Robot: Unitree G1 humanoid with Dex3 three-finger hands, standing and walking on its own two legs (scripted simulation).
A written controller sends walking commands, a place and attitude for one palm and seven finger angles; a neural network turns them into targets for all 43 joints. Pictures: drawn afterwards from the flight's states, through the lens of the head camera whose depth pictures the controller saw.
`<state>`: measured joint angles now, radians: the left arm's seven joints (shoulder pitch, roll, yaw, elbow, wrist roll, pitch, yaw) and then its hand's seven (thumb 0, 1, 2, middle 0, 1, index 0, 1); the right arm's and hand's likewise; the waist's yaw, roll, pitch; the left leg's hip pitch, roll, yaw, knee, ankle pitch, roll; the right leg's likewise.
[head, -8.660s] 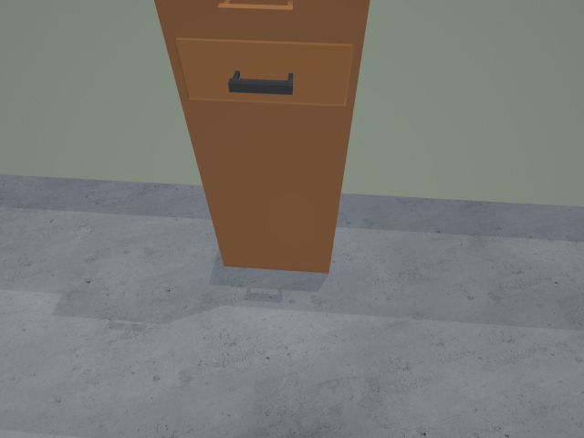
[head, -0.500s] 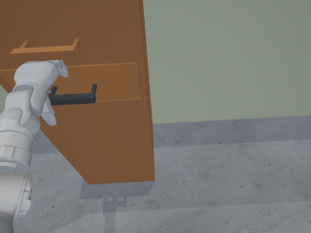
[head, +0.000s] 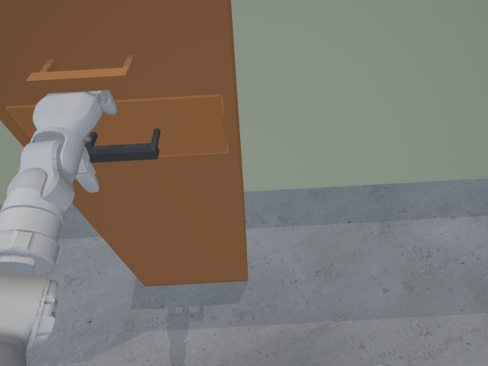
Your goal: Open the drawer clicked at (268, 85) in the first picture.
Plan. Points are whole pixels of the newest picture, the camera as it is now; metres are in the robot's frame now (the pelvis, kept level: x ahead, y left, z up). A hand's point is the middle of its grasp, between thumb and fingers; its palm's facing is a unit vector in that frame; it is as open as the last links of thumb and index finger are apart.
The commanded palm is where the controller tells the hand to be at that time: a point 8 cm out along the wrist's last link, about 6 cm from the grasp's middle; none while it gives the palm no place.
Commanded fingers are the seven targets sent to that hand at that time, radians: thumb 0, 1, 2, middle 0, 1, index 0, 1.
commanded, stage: move the hooked fingers above the handle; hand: left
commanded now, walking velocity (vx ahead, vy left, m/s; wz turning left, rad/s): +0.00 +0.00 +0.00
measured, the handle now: (122, 144) +0.49 +0.25 +0.09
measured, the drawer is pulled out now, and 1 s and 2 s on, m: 0.00 0.00 0.00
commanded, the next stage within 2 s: none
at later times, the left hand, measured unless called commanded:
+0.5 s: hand (83, 140) +0.44 +0.28 +0.15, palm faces +0.01 -0.03 -1.00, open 13.8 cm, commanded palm +0.42 +0.27 +0.21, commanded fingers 0.00 -0.50 0.30 -0.30 -1.20 -0.30 -1.20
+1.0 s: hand (92, 137) +0.45 +0.27 +0.15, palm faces +0.01 -0.03 -1.00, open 13.7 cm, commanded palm +0.43 +0.26 +0.21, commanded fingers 0.00 -0.50 0.30 -0.30 -1.20 -0.30 -1.20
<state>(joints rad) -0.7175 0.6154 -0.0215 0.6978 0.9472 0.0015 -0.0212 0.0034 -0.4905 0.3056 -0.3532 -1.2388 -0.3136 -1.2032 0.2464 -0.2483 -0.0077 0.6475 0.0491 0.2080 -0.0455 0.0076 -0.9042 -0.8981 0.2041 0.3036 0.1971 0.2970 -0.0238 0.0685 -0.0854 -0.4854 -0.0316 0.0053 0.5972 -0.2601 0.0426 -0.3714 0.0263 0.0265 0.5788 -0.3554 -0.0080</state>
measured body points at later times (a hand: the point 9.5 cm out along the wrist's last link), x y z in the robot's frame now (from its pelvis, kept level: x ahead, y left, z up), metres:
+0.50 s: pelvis -0.01 +0.00 +0.00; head +0.03 -0.02 +0.45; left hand +0.43 +0.28 +0.20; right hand +0.07 -0.27 -0.13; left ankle +0.02 +0.09 -0.73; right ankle -0.05 -0.12 -0.73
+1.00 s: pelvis +0.00 +0.00 +0.00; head +0.04 -0.02 +0.45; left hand +0.44 +0.27 +0.20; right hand +0.10 -0.26 -0.13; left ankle +0.02 +0.09 -0.73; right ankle -0.05 -0.12 -0.73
